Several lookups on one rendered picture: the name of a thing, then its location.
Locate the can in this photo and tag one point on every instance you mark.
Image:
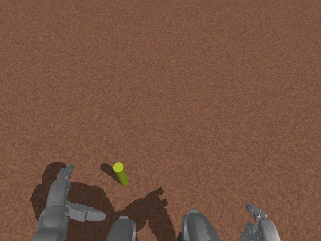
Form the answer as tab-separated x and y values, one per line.
121	173

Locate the right robot hand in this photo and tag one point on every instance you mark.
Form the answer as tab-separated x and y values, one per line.
265	231

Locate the left robot hand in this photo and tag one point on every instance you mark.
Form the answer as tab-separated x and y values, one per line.
58	194

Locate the left robot arm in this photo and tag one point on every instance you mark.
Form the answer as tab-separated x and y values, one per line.
52	224

